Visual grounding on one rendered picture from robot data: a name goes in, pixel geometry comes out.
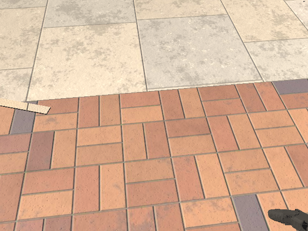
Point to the robot right hand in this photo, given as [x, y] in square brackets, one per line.
[296, 218]

